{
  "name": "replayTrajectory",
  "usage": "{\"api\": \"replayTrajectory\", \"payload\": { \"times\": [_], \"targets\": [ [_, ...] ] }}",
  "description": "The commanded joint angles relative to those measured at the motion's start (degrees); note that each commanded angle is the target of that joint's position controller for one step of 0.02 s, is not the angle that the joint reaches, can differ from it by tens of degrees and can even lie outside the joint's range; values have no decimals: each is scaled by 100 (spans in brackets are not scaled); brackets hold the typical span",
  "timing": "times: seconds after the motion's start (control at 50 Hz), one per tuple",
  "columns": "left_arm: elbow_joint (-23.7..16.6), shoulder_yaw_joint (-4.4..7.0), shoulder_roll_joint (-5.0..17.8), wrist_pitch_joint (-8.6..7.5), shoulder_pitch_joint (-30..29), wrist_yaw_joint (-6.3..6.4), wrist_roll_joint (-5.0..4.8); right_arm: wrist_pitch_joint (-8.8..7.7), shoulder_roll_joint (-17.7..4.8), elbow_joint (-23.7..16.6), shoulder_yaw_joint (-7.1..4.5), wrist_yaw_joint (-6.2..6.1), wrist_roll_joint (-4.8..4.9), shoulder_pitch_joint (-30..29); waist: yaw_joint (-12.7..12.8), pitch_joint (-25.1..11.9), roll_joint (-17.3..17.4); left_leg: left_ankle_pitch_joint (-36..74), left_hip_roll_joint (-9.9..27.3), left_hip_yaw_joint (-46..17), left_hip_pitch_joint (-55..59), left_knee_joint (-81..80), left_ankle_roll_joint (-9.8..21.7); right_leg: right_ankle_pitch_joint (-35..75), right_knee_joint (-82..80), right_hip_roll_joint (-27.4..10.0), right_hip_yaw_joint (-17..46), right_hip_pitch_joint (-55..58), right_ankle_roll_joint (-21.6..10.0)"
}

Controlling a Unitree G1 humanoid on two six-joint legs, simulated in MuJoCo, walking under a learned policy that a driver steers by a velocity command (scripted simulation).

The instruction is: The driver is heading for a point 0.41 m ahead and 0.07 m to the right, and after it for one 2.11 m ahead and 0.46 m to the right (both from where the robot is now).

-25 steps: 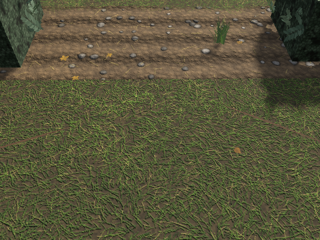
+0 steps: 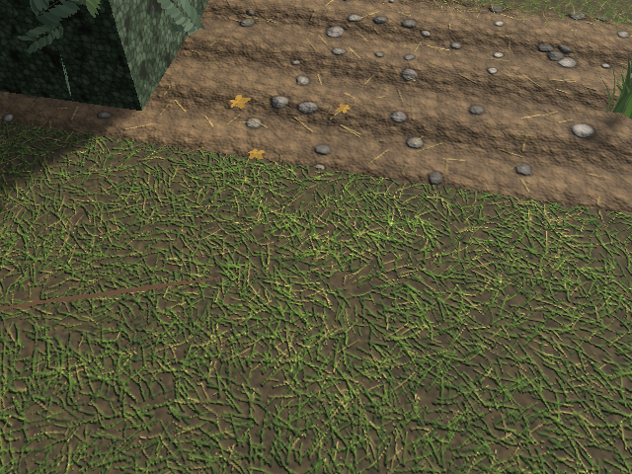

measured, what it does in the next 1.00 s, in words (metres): walks ahead: right foot, then left foot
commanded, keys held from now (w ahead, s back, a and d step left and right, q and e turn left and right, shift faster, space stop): w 0.24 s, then no key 0.76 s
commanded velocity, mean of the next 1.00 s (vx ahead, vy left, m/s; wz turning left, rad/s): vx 0.23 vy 0.00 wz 0.11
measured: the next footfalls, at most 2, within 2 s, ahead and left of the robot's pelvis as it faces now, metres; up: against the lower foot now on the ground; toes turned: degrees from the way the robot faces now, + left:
right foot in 0.14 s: +0.33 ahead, -0.16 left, +0.00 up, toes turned +2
left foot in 0.58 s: +0.44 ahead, +0.07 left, +0.00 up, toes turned +3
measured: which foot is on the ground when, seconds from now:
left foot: down 0.00-0.18, up 0.20-0.56, down 0.58-1.00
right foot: up 0.00-0.12, down 0.14-1.00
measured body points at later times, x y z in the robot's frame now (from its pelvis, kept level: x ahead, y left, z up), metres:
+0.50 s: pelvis +0.28 -0.06 +0.01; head +0.31 -0.07 +0.46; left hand +0.27 +0.20 -0.13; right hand +0.45 -0.29 -0.12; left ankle +0.39 +0.09 -0.70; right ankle +0.26 -0.17 -0.74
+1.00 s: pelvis +0.36 -0.03 +0.00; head +0.38 -0.03 +0.45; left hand +0.39 +0.23 -0.15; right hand +0.49 -0.26 -0.14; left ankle +0.40 +0.07 -0.74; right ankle +0.29 -0.16 -0.74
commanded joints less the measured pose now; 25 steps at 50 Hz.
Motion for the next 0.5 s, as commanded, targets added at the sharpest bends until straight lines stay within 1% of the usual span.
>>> {"api": "replayTrajectory", "payload": {
  "times": [0.02, 0.04, 0.06, 0.08, 0.1, 0.12, 0.14, 0.16, 0.18, 0.2, 0.22, 0.24, 0.26, 0.28, 0.3, 0.32, 0.34, 0.36, 0.38, 0.4, 0.42, 0.46, 0.5],
  "targets": [
    [47, 114, 208, -63, 796, -70, 94, -285, -892, -654, -199, -164, 67, -671, 416, -340, 576, 1457, 887, -388, -2045, -1319, 1083, 2824, -2675, 463, -248, 3097, 150],
    [-97, 117, 269, -33, 473, -123, 12, -307, -960, -555, -240, -176, 181, -559, 345, -247, 704, 1284, 1117, -664, -1511, -1413, 1100, 2765, -3091, 388, -46, 2922, 95],
    [-235, 120, 360, 19, 148, -150, -60, -297, -924, -472, -267, -195, 243, -441, 274, -120, 742, 1025, 1284, -880, -1015, -1352, 1029, 2524, -3396, 322, 64, 2652, 11],
    [-324, 153, 505, 63, -81, -180, -77, -258, -838, -398, -278, -199, 243, -298, 203, 6, 612, 766, 1374, -1072, -589, -1207, 924, 2242, -3601, 319, 75, 2447, -111],
    [-361, 220, 695, 70, -186, -209, -54, -221, -810, -353, -298, -183, 208, -142, 174, 103, 474, 641, 1419, -1153, -238, -924, 810, 1909, -3674, 325, 62, 2307, -257],
    [-349, 273, 788, 65, -127, -244, -7, -180, -795, -326, -315, -167, 167, 24, 192, 98, 353, 702, 1421, -1188, 17, -635, 712, 1522, -3662, 382, -39, 2348, -388],
    [-239, 343, 877, 50, 237, -265, 32, -135, -741, -312, -301, -139, 136, 107, 361, -20, 252, 1112, 1235, -1093, 159, -85, 601, 1311, -3678, 482, -189, 2692, -552],
    [-55, 439, 1088, 0, 898, -301, 84, -106, -492, -308, -235, -99, 81, 409, 507, -465, -256, 1118, 699, -685, -138, 1246, 428, 1748, -3574, 301, -50, 3684, -773],
    [238, 575, 1557, -4, 1810, -366, 142, -186, -23, -264, -125, -57, 154, 1276, 401, -1268, -1909, -232, -74, -70, -1940, 3609, 15, 673, -4028, -908, 2181, 5715, -1748],
    [375, 539, 1329, -1, 2393, -440, 49, -262, -239, -277, -132, -7, 172, 1096, 677, -1783, -2306, -1838, -218, -485, -2864, 4752, 26, -1286, -5257, -1412, 4418, 6251, -2100],
    [312, 418, 1002, -16, 2030, -429, 16, -289, -670, -407, -269, -4, 238, 336, 743, -1004, -1422, -1498, 53, -687, -3565, 5188, 157, -2183, -5439, -1355, 4223, 5838, -1847],
    [189, 370, 959, 20, 1463, -387, 69, -286, -714, -648, -279, -28, 176, -401, 652, -558, -764, -940, 390, -421, -3611, 4999, 208, -1865, -5439, -1199, 3475, 5056, -1688],
    [86, 346, 922, 40, 848, -361, 141, -277, -669, -766, -287, -51, 58, -664, 401, -218, -498, -474, 636, -306, -3223, 4496, 179, -491, -5399, -1024, 2718, 4119, -1658],
    [55, 307, 772, 38, 518, -345, 170, -238, -647, -706, -331, -85, -12, -533, 135, -304, -596, -325, 836, -294, -2629, 4025, 118, 888, -5353, -788, 2090, 3592, -1528],
    [82, 269, 627, 46, 405, -346, 180, -194, -567, -635, -326, -95, -1, -340, -35, -450, -697, -342, 850, -233, -2141, 3754, 62, 1915, -5342, -618, 1605, 3307, -1457],
    [144, 261, 580, 38, 434, -342, 181, -161, -441, -536, -314, -102, 0, -165, -133, -586, -666, -310, 776, -110, -1875, 3469, 1, 2947, -5301, -521, 1208, 3240, -1485],
    [244, 266, 602, 26, 576, -315, 169, -146, -322, -511, -284, -109, -29, -151, -162, -668, -599, -204, 724, -31, -1746, 3089, -55, 3738, -5318, -516, 939, 3258, -1545],
    [316, 289, 668, 26, 663, -281, 156, -145, -195, -523, -243, -106, -35, -257, -179, -724, -528, -25, 706, 7, -1692, 2587, -114, 4232, -5307, -532, 739, 3340, -1587],
    [377, 316, 748, 50, 687, -234, 101, -145, -80, -545, -190, -101, -55, -390, -166, -803, -506, 230, 691, 48, -1507, 2085, -164, 4403, -5317, -494, 517, 3374, -1586],
    [409, 334, 795, 82, 694, -194, 58, -140, -45, -553, -161, -91, -58, -552, -130, -874, -512, 566, 655, 95, -1278, 1641, -214, 4381, -5338, -439, 328, 3377, -1556],
    [470, 338, 819, 111, 745, -171, 23, -128, -65, -558, -146, -83, -42, -700, -69, -894, -534, 879, 594, 152, -1087, 1313, -257, 4269, -5373, -408, 218, 3383, -1540],
    [623, 332, 804, 163, 862, -137, 4, -88, -130, -566, -145, -78, -16, -950, 31, -834, -599, 1270, 522, 169, -880, 798, -302, 3964, -5385, -395, 134, 3468, -1508],
    [772, 321, 757, 197, 932, -132, 0, -76, -193, -561, -149, -72, -24, -1110, 85, -718, -622, 1354, 476, 174, -780, 409, -259, 3681, -5307, -413, 161, 3632, -1466]
  ]
}}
